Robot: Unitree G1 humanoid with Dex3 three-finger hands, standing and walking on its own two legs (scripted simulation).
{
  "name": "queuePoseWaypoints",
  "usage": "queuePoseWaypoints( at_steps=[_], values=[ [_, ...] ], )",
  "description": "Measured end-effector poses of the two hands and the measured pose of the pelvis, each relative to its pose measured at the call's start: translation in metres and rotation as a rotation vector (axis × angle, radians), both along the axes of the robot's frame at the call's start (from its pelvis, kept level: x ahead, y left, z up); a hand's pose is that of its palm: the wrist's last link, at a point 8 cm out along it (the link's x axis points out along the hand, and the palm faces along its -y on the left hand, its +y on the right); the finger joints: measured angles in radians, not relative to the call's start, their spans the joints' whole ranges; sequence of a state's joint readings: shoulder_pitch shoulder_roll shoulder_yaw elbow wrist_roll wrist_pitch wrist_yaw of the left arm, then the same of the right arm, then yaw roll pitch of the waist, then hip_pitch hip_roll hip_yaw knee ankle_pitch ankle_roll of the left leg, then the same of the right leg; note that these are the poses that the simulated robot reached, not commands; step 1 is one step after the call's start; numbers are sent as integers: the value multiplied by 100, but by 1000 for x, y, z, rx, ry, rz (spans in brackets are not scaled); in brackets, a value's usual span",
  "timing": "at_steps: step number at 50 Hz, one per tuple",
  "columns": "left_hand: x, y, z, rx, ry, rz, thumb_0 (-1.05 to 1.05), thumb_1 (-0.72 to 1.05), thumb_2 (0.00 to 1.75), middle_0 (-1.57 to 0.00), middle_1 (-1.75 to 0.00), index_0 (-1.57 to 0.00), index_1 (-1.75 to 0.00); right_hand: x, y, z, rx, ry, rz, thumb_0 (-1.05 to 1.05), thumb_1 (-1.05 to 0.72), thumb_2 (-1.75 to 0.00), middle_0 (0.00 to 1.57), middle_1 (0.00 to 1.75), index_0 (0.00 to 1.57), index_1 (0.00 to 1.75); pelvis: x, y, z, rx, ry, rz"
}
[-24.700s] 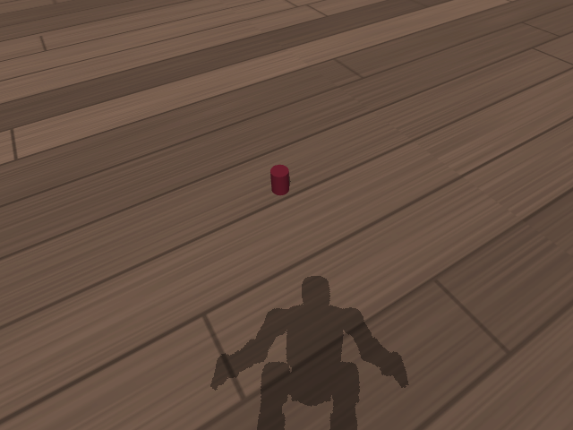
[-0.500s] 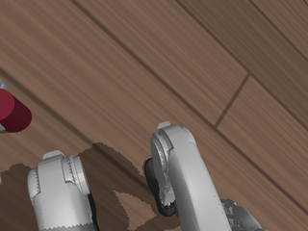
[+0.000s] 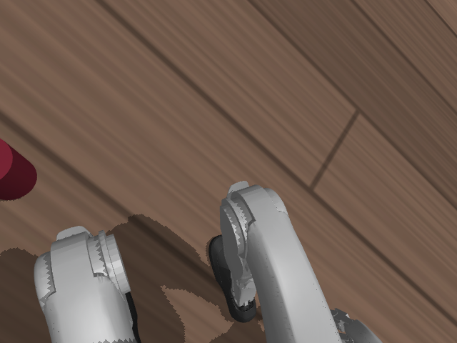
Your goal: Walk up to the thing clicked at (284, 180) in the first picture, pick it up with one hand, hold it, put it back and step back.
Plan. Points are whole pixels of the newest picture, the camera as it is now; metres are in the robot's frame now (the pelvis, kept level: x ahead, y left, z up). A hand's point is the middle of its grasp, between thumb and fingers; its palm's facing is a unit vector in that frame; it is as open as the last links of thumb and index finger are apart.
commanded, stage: open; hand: left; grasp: from above
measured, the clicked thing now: out of the picture +0.44 +0.31 -0.25
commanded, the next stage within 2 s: withdraw in 0.52 s
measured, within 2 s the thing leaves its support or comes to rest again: neither
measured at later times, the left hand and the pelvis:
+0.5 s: hand out of the picture +0.44 +0.33 -0.20, palm faces -0.47 -0.11 -0.88, open 13.5 cm; pelvis +0.00 +0.00 +0.01, yaw +0 degrees
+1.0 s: hand out of the picture +0.47 +0.35 -0.10, palm faces -0.27 -0.05 -0.96, open 14.3 cm; pelvis +0.01 +0.00 +0.03, yaw +3 degrees
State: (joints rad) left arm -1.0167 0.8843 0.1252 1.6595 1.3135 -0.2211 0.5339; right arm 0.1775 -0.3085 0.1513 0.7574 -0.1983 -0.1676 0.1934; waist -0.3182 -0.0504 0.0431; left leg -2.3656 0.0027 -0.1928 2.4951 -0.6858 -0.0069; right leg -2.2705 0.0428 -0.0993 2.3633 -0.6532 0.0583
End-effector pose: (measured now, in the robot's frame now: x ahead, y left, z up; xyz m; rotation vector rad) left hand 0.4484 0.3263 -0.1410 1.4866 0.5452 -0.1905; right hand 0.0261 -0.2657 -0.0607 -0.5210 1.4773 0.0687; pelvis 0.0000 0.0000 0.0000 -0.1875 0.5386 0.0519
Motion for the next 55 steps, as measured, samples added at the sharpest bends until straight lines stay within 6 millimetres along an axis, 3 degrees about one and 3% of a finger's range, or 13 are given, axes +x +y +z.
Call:
queuePoseWaypoints(
  at_steps=[15,33,40,43,46,51,55],
  values=[
    [0,1,-1,-4,26,21,0,-57,113,-13,-118,-12,-118,17,-1,-3,23,-13,21,0,-90,-90,21,30,20,30,1,-2,4,3,11,3],
    [-2,0,0,-9,16,2,0,-57,115,-13,-118,-12,-119,17,-6,-1,1,-8,28,0,-90,-90,21,30,20,30,0,-2,4,5,1,2],
    [2,3,6,-2,-32,13,0,-60,104,-10,-111,-10,-111,14,-5,0,1,-11,15,0,-91,-90,21,30,20,30,0,-2,5,4,5,1],
    [6,6,20,10,-86,19,0,-60,100,-10,-109,-10,-108,17,-5,0,2,-17,-7,0,-91,-90,21,30,21,30,2,-3,7,10,20,6],
    [9,10,47,33,-140,31,0,-60,98,-10,-106,-10,-106,25,-4,1,7,-36,-36,1,-92,-91,21,30,21,30,4,-3,14,21,43,12],
    [15,26,116,82,-178,84,0,-58,98,-10,-103,-10,-103,50,-2,9,26,-98,-74,1,-92,-91,21,30,21,30,5,-3,38,38,70,27],
    [15,37,163,104,-82,120,0,-57,100,-10,-102,-9,-102,67,2,25,47,-147,-79,1,-92,-91,21,30,20,30,4,-2,63,41,78,36]
  ],
)
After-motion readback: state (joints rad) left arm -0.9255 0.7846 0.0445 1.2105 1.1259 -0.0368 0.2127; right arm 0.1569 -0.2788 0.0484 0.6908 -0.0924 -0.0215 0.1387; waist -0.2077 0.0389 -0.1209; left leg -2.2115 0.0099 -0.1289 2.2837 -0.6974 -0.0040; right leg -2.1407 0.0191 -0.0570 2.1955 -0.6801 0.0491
